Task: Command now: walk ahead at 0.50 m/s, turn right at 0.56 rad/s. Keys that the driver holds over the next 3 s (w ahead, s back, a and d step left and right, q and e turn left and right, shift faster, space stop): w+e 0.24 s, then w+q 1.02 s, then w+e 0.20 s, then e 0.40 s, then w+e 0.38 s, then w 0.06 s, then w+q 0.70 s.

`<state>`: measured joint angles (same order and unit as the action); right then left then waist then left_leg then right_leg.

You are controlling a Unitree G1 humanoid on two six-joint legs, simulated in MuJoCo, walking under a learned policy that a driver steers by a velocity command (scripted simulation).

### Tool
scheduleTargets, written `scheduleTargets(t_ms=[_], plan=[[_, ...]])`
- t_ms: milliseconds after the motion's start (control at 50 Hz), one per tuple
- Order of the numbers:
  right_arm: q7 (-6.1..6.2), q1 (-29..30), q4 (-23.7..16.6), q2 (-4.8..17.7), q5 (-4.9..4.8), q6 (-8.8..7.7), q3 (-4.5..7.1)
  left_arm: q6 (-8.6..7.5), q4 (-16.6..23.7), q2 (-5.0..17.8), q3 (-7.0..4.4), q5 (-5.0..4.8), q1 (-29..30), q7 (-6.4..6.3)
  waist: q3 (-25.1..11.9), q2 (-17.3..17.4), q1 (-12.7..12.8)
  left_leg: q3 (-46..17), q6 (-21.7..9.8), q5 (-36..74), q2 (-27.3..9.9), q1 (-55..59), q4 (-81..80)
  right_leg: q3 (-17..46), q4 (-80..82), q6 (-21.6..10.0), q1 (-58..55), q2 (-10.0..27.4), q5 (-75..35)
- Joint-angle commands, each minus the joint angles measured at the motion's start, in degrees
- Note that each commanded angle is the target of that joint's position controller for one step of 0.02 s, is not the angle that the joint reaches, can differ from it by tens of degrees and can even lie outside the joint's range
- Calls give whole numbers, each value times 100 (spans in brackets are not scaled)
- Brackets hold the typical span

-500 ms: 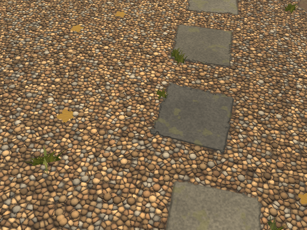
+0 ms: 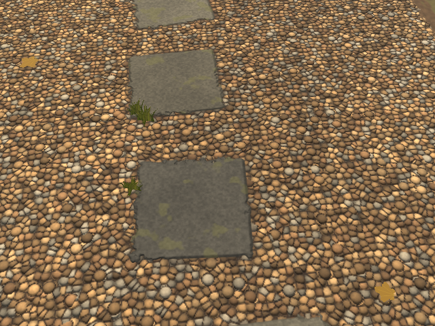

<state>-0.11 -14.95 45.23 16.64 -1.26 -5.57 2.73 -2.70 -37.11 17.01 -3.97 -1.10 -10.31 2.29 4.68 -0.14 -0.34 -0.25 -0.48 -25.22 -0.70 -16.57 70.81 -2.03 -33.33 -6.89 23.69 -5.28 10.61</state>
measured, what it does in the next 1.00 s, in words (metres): walks ahead: left foot, then right foot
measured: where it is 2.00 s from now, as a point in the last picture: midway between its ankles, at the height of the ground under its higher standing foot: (180, 169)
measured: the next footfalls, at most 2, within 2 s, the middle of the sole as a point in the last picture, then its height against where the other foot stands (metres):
left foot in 0.36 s outside the picture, level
right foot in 0.84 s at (261, 261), level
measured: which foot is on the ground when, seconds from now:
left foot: up 0.00-0.34, down 0.36-0.86, up 0.88-1.00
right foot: down 0.00-0.40, up 0.42-0.82, down 0.84-1.00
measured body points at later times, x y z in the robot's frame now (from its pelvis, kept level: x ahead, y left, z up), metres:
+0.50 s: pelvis +0.30 +0.06 +0.01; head +0.32 +0.06 +0.46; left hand +0.44 +0.31 -0.10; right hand +0.38 -0.23 -0.09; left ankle +0.37 +0.14 -0.72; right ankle +0.17 -0.06 -0.64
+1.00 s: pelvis +0.55 -0.01 +0.02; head +0.57 -0.01 +0.47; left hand +0.69 +0.27 -0.07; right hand +0.66 -0.29 -0.10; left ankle +0.48 +0.12 -0.64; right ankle +0.59 -0.11 -0.72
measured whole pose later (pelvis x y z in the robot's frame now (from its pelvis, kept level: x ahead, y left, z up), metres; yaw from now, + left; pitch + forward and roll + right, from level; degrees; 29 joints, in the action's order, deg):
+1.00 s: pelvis +0.55 -0.01 +0.02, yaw +7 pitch +1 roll -1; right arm 0.6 -19.0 42.4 18.3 -1.6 -1.3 3.6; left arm -5.7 -39.3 14.8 -3.0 0.4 -10.3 0.5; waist 0.7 2.6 -0.9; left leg -4.7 -0.4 -21.2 -0.1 -25.7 65.0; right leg -1.2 -24.0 -1.4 14.4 -2.0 10.7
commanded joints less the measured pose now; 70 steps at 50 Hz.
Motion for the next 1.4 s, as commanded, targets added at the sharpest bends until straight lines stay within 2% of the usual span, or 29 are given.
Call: scheduleTargets(t_ms=[20, 80, 180, 300, 360, 380, 400, 420, 440, 480, 560, 640, 740, 820, 840, 860, 880, 900, 920, 940, 980, 1080, 1180, 1260, 1300, 1340, 1360, 1380, 1400], plan=[[0, 243, -669, 815, 104, -243, 179, -146, 371, 620, -182, 79, -302, -70, -763, 126, 37, -623, -5, 570, -493, -2123, -224, 2697, 1858, -1180, -2166, 1626, -1028], [4, 155, -671, 653, 226, -50, 149, -167, 331, 700, -191, 46, -251, -147, -599, 16, -126, -407, 322, 863, -529, -1751, -927, 2155, 2071, -1166, -1308, 1407, -1775], [-15, 1300, -983, 327, 208, -18, -9, -68, 128, 926, -249, -8, -635, -300, -395, -327, 304, -194, 545, 2730, -136, -1266, -3206, 1520, 1930, -675, -661, 839, -1123], [-166, 1547, -1033, 638, 88, -152, 97, -19, -144, 788, -204, -7, -1056, -319, -484, -659, 441, -359, 230, 2792, -90, -1093, -4132, 2174, 1324, -456, -1680, 1409, -502], [-137, 719, -826, 867, 131, -193, 247, 9, -173, 676, -160, 45, -954, -285, -740, -727, -14, -39, -273, 2246, 59, -81, -4442, 1932, 327, -219, -1969, 1243, -2136], [-121, -93, -722, 1100, 188, -211, 310, 14, -96, 469, -60, 119, -1003, -291, -1533, -306, -343, -815, -666, 2412, -594, 1236, -4287, 1573, -1080, -26, -1514, 951, -1815], [-147, -671, -549, 1671, 224, -155, 469, -54, -67, 185, 37, 20, -1806, -288, -2246, 1378, -134, -3348, -1723, 1454, -1724, 3166, -4714, 877, -3196, 519, 449, 79, 274], [-238, -824, -453, 1274, 26, -129, 384, -115, -63, 447, 39, 10, -1729, -288, -2101, 1552, -239, -4834, -1889, -99, -1973, 3439, -5552, 1063, -3838, 596, 1568, 83, 2099], [-235, -507, -525, 899, -35, -101, 273, -150, 36, 833, -58, -54, -978, -275, -1211, 867, -352, -4270, -1608, -510, -1826, 2803, -5613, 1113, -4077, 545, 2010, 435, 1680], [-207, -105, -628, 728, 73, -3, 195, -259, 255, 721, -30, 110, -175, -269, -443, 174, -263, -3111, -1416, 616, -1326, 1605, -5713, 855, -3518, 538, 1928, 750, 1036], [-92, -155, -598, 658, 65, 35, 161, -306, 275, 415, 19, 222, -235, -245, -580, 601, -9, -2215, -1406, 2216, -818, 1048, -5882, 642, -2232, 778, 1245, 871, 680], [45, -412, -468, 938, -5, 116, 259, -327, 417, 181, 135, 185, 531, -227, -455, 514, -232, -1792, -1300, 2482, -627, 594, -5887, 540, -672, 1004, 833, 676, -387], [114, -846, -320, 928, -61, 258, 267, -417, 542, 303, 98, 79, 1234, -138, -431, 556, -432, -2083, -1107, 2142, -632, 591, -5548, 659, 364, 1005, 189, 384, -1123], [132, -672, -369, 853, -59, 336, 276, -486, 408, 579, -70, 51, 695, -162, -578, 703, 22, -2430, -837, 2187, -573, 656, -4849, 655, 984, 666, -942, 443, -773], [114, -592, -437, 666, -18, 321, 213, -497, 315, 757, -155, 105, 127, -211, -989, 595, 318, -2196, -665, 2287, -322, 358, -4087, 851, 985, 440, -1918, 784, -669], [100, -610, -574, 306, 100, 293, 92, -475, 225, 1106, -250, 162, -795, -270, -1789, -157, 659, -1639, -442, 1225, 82, -400, -2447, 1857, 903, 64, -3326, 1829, -344], [107, -1303, -745, 127, -80, 248, 20, -372, 23, 1383, -325, 177, -1089, -221, -2235, -1940, 316, -989, -195, -934, 623, -2137, -975, 4249, 1412, -735, -4474, 2890, 975], [131, -1214, -587, 693, -138, 267, 137, -349, 79, 857, -222, 90, -899, -188, -1606, -1240, 372, -1039, -108, -724, 139, -2759, -241, 4377, 1616, -652, -4038, 2863, 1850], [122, -694, -632, 899, -96, 297, 208, -337, 95, 568, -145, 76, -707, -200, -956, -745, 464, -949, -62, -182, -13, -2877, -51, 3510, 1677, -460, -3432, 2599, 1476], [120, -486, -652, 819, -42, 323, 211, -332, 91, 475, -99, 117, -467, -191, -644, -388, 359, -826, 4, 222, -176, -2705, -93, 2841, 1797, -371, -2872, 2346, 694], [53, -300, -760, 648, -17, 353, 224, -336, -7, 336, -55, 183, -233, -193, -358, -542, 165, -746, 55, 639, -440, -2444, -361, 1983, 2051, -309, -2183, 2025, -200], [-45, 155, -1044, 320, 11, 415, 129, -405, -282, 587, -158, 128, -248, -206, -244, -437, 134, -535, 220, 1338, -602, -2559, -1183, 894, 2451, -474, -1912, 1982, -1327], [-223, 946, -1267, 223, 6, 315, 43, -331, -503, 858, -205, 82, -389, -246, -138, -265, 395, -139, 78, 2652, -486, -2120, -2786, -59, 2457, -262, -2020, 1844, -1699], [-331, 1413, -1550, 337, -11, 332, 76, -220, -703, 1080, -268, -36, -659, -255, -41, -294, 423, 125, -209, 2251, -326, -1997, -3389, -383, 2151, -79, -2623, 2066, -2326], [-317, 1243, -1597, 419, 47, 340, 135, -159, -834, 1195, -278, -93, -862, -252, -290, -391, 199, 318, -468, 1624, 37, -1213, -3570, -423, 1555, -57, -2713, 2143, -3995], [-207, -237, -1212, 890, 45, 370, 404, -110, -913, 1125, -188, -87, -857, -264, -1061, -277, -700, 376, -797, 1999, 352, 1104, -4105, -712, -270, 171, -1995, 1871, -4512], [-77, -1148, -1044, 1440, 71, 423, 541, -150, -772, 713, -4, 126, -974, -252, -1848, 602, -934, -1162, -1133, 2504, -892, 3023, -3865, -777, -2236, 390, -471, 1521, -1856], [-80, -1010, -1094, 1669, 112, 374, 486, -249, -751, 182, 192, 77, -1695, -145, -2863, 1557, -385, -3991, -2084, 1416, -2309, 4207, -4619, 124, -3996, 599, 1203, 528, 2505], [-122, -1010, -1127, 1113, 131, 313, 366, -309, -807, 925, -6, -153, -972, -111, -2595, 554, -826, -3829, -1821, 976, -2201, 3710, -5047, 885, -4403, 542, 1562, 684, 2356]])
Over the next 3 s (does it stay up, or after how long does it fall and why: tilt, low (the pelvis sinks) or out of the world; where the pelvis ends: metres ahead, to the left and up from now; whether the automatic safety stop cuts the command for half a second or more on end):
stays up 1.39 0.13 0.02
